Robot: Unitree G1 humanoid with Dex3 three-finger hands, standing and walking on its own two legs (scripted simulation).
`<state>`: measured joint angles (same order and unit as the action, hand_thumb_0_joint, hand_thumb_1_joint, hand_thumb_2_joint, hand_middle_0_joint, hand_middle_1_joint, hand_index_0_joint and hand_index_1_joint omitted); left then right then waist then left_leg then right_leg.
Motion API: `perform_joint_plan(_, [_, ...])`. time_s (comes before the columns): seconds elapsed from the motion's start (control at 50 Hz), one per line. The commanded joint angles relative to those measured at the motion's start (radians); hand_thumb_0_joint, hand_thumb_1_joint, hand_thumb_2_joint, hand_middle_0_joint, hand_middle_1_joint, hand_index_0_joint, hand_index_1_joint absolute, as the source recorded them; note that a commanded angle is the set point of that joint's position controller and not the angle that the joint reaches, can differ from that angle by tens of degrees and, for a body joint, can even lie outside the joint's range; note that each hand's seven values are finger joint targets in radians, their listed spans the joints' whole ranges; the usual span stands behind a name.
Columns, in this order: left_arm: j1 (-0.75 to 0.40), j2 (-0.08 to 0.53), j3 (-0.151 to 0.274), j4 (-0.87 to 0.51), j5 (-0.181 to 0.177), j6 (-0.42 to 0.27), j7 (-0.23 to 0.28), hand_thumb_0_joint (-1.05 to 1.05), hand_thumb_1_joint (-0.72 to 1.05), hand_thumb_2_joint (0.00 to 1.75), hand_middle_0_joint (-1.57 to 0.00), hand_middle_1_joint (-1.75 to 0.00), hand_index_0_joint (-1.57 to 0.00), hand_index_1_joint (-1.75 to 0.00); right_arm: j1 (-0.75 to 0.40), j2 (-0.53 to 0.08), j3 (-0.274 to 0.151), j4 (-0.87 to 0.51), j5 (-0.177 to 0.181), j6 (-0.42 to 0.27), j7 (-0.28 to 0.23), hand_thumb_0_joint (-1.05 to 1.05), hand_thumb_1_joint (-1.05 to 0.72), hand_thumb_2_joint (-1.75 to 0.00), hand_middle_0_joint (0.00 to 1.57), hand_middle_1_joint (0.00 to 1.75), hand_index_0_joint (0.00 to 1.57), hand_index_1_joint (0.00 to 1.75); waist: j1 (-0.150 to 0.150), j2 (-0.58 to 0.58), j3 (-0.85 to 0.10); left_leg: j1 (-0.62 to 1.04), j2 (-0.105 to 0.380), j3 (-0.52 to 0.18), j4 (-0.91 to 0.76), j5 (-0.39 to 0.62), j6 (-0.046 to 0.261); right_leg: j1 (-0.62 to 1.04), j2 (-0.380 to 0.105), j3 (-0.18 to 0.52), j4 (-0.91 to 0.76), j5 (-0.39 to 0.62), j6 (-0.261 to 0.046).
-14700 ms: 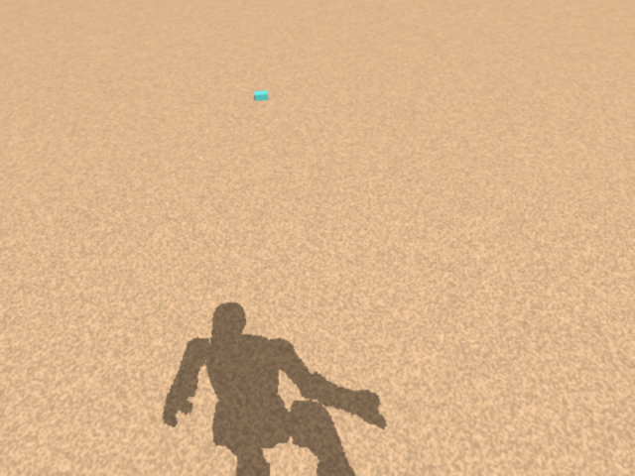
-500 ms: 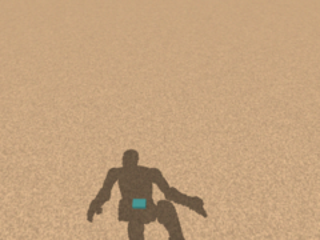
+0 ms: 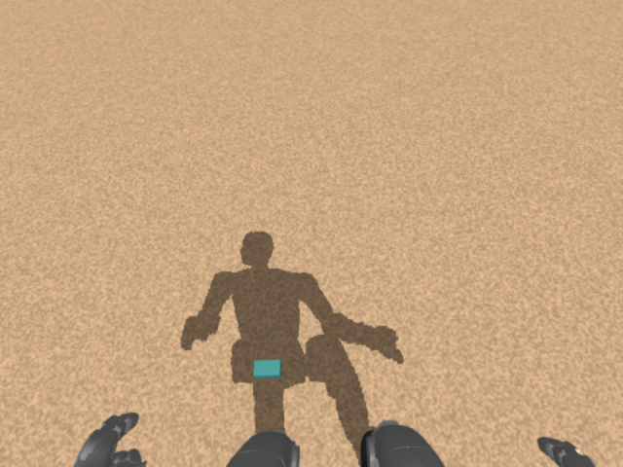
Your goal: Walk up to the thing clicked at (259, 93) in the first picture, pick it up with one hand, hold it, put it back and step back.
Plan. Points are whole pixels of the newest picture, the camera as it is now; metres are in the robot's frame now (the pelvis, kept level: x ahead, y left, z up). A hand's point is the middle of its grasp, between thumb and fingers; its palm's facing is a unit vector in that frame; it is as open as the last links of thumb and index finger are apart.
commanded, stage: walk up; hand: left
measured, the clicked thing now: (267, 369) +0.38 +0.18 -0.74
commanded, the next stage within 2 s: stand in 1.52 s
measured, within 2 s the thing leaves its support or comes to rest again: neither
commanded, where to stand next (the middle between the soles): +0.01 -0.01 m, yaw -2 degrees
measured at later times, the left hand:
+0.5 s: hand out of the picture -0.02 +0.28 -0.15, palm faces -0.06 -0.94 -0.34, open 7.4 cm
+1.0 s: hand out of the picture +0.04 +0.27 -0.14, palm faces +0.00 -0.91 -0.40, open 7.4 cm
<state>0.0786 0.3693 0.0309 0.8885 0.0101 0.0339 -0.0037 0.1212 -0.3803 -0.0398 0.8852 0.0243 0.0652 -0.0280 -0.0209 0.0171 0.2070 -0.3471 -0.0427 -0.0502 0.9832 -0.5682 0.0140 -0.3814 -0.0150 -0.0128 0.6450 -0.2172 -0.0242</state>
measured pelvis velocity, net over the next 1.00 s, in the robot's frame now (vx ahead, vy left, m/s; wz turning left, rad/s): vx -0.03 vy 0.00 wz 0.01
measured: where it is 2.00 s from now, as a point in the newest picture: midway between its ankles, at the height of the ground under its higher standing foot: outside the picture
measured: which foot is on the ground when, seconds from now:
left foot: up 0.00-0.22, down 0.24-0.62, up 0.64-0.94, down 0.96-1.00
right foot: down 0.00-0.26, up 0.28-0.58, down 0.60-0.98, up 1.00-1.00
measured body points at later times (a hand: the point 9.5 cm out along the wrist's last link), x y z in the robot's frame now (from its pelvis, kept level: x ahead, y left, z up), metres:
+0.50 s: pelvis -0.07 +0.01 +0.01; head -0.03 +0.04 +0.46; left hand -0.02 +0.33 -0.13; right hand +0.00 -0.32 -0.08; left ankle -0.07 +0.12 -0.72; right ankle -0.09 -0.13 -0.68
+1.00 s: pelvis -0.03 +0.00 +0.00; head +0.01 +0.00 +0.44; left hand +0.04 +0.32 -0.12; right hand +0.06 -0.30 -0.13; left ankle +0.06 +0.11 -0.72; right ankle -0.08 -0.13 -0.71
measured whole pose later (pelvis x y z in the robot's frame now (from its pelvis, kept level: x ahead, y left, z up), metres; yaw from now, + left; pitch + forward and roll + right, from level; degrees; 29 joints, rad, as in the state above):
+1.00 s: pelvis -0.03 +0.00 +0.00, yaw +1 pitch -3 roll +0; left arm 0.22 0.40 0.02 0.86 -0.02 0.01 0.02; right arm 0.19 -0.37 -0.03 0.88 -0.01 0.02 0.02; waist 0.01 0.01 0.16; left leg -0.38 -0.01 -0.02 0.62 -0.17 0.01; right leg -0.20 -0.03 -0.01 0.75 -0.44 0.00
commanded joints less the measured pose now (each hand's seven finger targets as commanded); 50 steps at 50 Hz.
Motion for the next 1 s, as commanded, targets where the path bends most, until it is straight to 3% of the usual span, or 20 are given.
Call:
perform_joint_plan(0.0, [-0.014,0.244,0.074,-0.127,0.010,-0.006,0.037,0.00,0.90,0.90,-0.20,-0.30,-0.20,-0.30,0.162,-0.204,-0.062,-0.048,0.004,-0.007,-0.021,0.00,-0.90,-0.90,0.20,0.30,0.20,0.30,0.008,-0.173,-0.312,-0.060,-0.042,-0.085,0.370,-0.021,-0.017,0.163,-0.268,0.205,-0.139,0.719,-0.253])
perform_joint_plan(0.12, [0.047,0.215,0.081,-0.153,0.037,0.010,0.041,0.00,0.90,0.90,-0.20,-0.30,-0.20,-0.30,0.133,-0.189,-0.046,-0.065,-0.022,-0.039,-0.017,0.00,-0.90,-0.90,0.20,0.30,0.20,0.30,0.070,-0.232,-0.378,-0.098,0.017,0.021,-0.092,0.006,-0.042,0.356,-0.241,0.194,-0.099,0.462,-0.237])
perform_joint_plan(0.2, [-0.009,0.253,0.080,-0.153,0.002,0.031,0.024,0.00,0.90,0.90,-0.20,-0.30,-0.20,-0.30,0.211,-0.202,-0.066,-0.018,-0.059,-0.052,-0.006,0.00,-0.90,-0.90,0.20,0.30,0.20,0.30,0.005,-0.199,-0.298,0.161,0.015,0.053,-0.480,0.286,0.003,0.053,-0.229,0.206,-0.035,0.215,-0.131])
perform_joint_plan(0.22, [0.023,0.207,0.070,-0.150,-0.004,0.037,0.019,0.00,0.90,0.90,-0.20,-0.30,-0.20,-0.30,0.163,-0.249,-0.078,-0.039,-0.076,-0.054,-0.002,0.00,-0.90,-0.90,0.20,0.30,0.20,0.30,0.017,-0.020,-0.235,0.157,0.146,-0.169,-0.594,0.218,0.046,-0.091,-0.142,0.160,0.070,0.008,-0.062])
perform_joint_plan(0.24, [-0.034,0.189,0.070,-0.169,-0.010,0.032,0.028,0.00,0.90,0.90,-0.20,-0.30,-0.20,-0.30,0.070,-0.383,-0.100,-0.078,-0.071,-0.052,0.009,0.00,-0.90,-0.90,0.20,0.30,0.20,0.30,-0.006,0.291,-0.187,0.007,0.416,-0.481,-0.701,0.365,0.189,-0.156,0.070,0.029,0.291,-0.374,0.005])
perform_joint_plan(0.26, [-0.090,0.242,0.097,-0.162,0.011,0.031,0.037,0.00,0.90,0.90,-0.20,-0.30,-0.20,-0.30,0.038,-0.406,-0.112,-0.093,-0.066,-0.062,0.012,0.00,-0.90,-0.90,0.20,0.30,0.20,0.30,-0.037,0.250,-0.142,-0.122,0.492,-0.573,-0.721,0.429,0.298,-0.093,0.064,0.175,0.506,-0.428,0.008])
perform_joint_plan(0.32, [0.059,0.211,0.094,-0.089,-0.013,0.027,0.024,0.00,0.90,0.90,-0.20,-0.30,-0.20,-0.30,-0.030,-0.261,-0.075,-0.100,-0.069,-0.087,-0.010,0.00,-0.90,-0.90,0.20,0.30,0.20,0.30,0.064,0.062,-0.180,0.068,0.276,-0.204,-0.573,0.548,0.173,-0.156,0.102,0.233,0.617,-0.231,-0.008])
perform_joint_plan(0.44, [0.018,0.247,0.083,-0.104,0.026,-0.052,-0.023,0.00,0.90,0.90,-0.20,-0.30,-0.20,-0.30,0.196,-0.307,-0.106,-0.082,-0.080,-0.100,0.033,0.00,-0.90,-0.90,0.20,0.30,0.20,0.30,-0.092,0.194,-0.190,0.393,0.305,-0.289,-0.683,-0.021,0.221,-0.211,0.051,0.063,0.168,-0.338,0.046])
perform_joint_plan(0.5, [0.065,0.244,0.081,-0.079,0.023,-0.081,-0.031,0.00,0.90,0.90,-0.20,-0.30,-0.20,-0.30,0.206,-0.321,-0.110,-0.101,-0.074,-0.096,0.052,0.00,-0.90,-0.90,0.20,0.30,0.20,0.30,-0.069,0.182,-0.128,0.314,0.322,-0.263,-0.680,-0.001,0.247,-0.117,0.022,0.016,0.018,-0.374,0.009])
perform_joint_plan(0.56, [0.277,0.210,0.083,-0.014,0.019,-0.105,-0.023,0.00,0.90,0.90,-0.20,-0.30,-0.20,-0.30,0.099,-0.291,-0.096,-0.145,-0.061,-0.084,0.065,0.00,-0.90,-0.90,0.20,0.30,0.20,0.30,0.054,0.158,-0.156,0.107,0.231,-0.104,-0.524,0.190,0.170,0.239,0.056,-0.070,-0.281,-0.119,-0.020])
perform_joint_plan(0.58, [0.396,0.243,0.099,0.018,0.020,-0.112,-0.011,0.00,0.90,0.90,-0.20,-0.30,-0.20,-0.30,0.082,-0.227,-0.075,-0.160,-0.054,-0.080,0.064,0.00,-0.90,-0.90,0.20,0.30,0.20,0.30,0.112,0.025,-0.192,-0.021,0.170,-0.037,-0.340,0.193,0.121,0.429,0.014,0.013,-0.344,-0.079,-0.022])
perform_joint_plan(0.6, [0.440,0.343,0.125,0.014,0.035,-0.121,0.001,0.00,0.90,0.90,-0.20,-0.30,-0.20,-0.30,0.065,-0.147,-0.047,-0.203,-0.039,-0.081,0.066,0.00,-0.90,-0.90,0.20,0.30,0.20,0.30,0.127,-0.230,-0.174,-0.330,0.025,0.053,-0.060,0.043,0.039,0.557,-0.204,0.452,-0.438,-0.316,-0.086])
perform_joint_plan(0.62, [0.385,0.404,0.126,-0.020,0.033,-0.119,0.003,0.00,0.90,0.90,-0.20,-0.30,-0.20,-0.30,0.005,-0.204,-0.063,-0.210,-0.042,-0.076,0.055,0.00,-0.90,-0.90,0.20,0.30,0.20,0.30,0.129,-0.146,-0.071,-0.392,0.018,-0.070,0.013,0.009,0.022,0.367,-0.385,0.675,-0.513,-0.494,-0.185])
perform_joint_plan(0.68, [0.271,0.322,0.101,-0.067,0.002,-0.132,0.004,0.00,0.90,0.90,-0.20,-0.30,-0.20,-0.30,0.123,-0.249,-0.077,-0.139,-0.028,-0.092,0.063,0.00,-0.90,-0.90,0.20,0.30,0.20,0.30,0.047,-0.051,-0.001,-0.348,0.070,-0.153,0.001,0.163,0.009,0.331,-0.283,0.400,-0.461,-0.250,-0.169])
perform_joint_plan(0.76, [0.223,0.260,0.079,-0.092,0.008,-0.133,0.014,0.00,0.90,0.90,-0.20,-0.30,-0.20,-0.30,0.183,-0.186,-0.057,-0.083,-0.031,-0.079,0.058,0.00,-0.90,-0.90,0.20,0.30,0.20,0.30,0.021,-0.145,-0.075,-0.096,0.056,-0.079,-0.144,0.229,-0.025,0.208,-0.208,0.098,-0.334,0.410,-0.144])
perform_joint_plan(0.86, [0.154,0.264,0.062,-0.109,-0.015,-0.082,0.030,0.00,0.90,0.90,-0.20,-0.30,-0.20,-0.30,0.134,-0.178,-0.048,-0.074,-0.025,-0.072,0.039,0.00,-0.90,-0.90,0.20,0.30,0.20,0.30,0.025,-0.217,-0.146,0.049,0.025,0.063,-0.315,0.379,0.001,0.191,-0.186,0.040,-0.136,0.697,-0.113])
perform_joint_plan(0.9, [0.136,0.253,0.053,-0.111,-0.028,-0.059,0.039,0.00,0.90,0.90,-0.20,-0.30,-0.20,-0.30,0.152,-0.189,-0.053,-0.055,-0.029,-0.075,0.032,0.00,-0.90,-0.90,0.20,0.30,0.20,0.30,0.002,-0.153,-0.167,0.150,0.023,0.065,-0.455,0.558,0.019,0.147,-0.147,0.023,-0.010,0.559,-0.075])
perform_joint_plan(0.92, [0.147,0.239,0.049,-0.113,-0.033,-0.052,0.041,0.00,0.90,0.90,-0.20,-0.30,-0.20,-0.30,0.156,-0.231,-0.064,-0.055,-0.035,-0.077,0.026,0.00,-0.90,-0.90,0.20,0.30,0.20,0.30,0.000,-0.047,-0.192,0.192,0.073,0.009,-0.459,0.881,0.034,0.124,-0.098,0.019,0.059,0.429,-0.035])
perform_joint_plan(0.96, [0.224,0.197,0.046,-0.098,-0.058,-0.029,0.051,0.00,0.90,0.90,-0.20,-0.30,-0.20,-0.30,0.144,-0.305,-0.077,-0.082,-0.026,-0.078,0.020,0.00,-0.90,-0.90,0.20,0.30,0.20,0.30,0.014,0.145,-0.328,0.241,0.357,-0.348,-0.518,1.184,0.255,0.098,0.074,0.033,0.346,-0.196,0.012])
perform_joint_plan(0.98, [0.202,0.216,0.049,-0.078,-0.049,-0.018,0.055,0.00,0.90,0.90,-0.20,-0.30,-0.20,-0.30,0.121,-0.294,-0.080,-0.084,-0.021,-0.076,0.016,0.00,-0.90,-0.90,0.20,0.30,0.20,0.30,0.001,0.156,-0.345,0.196,0.392,-0.406,-0.544,1.076,0.297,0.101,0.065,0.099,0.461,-0.452,0.000])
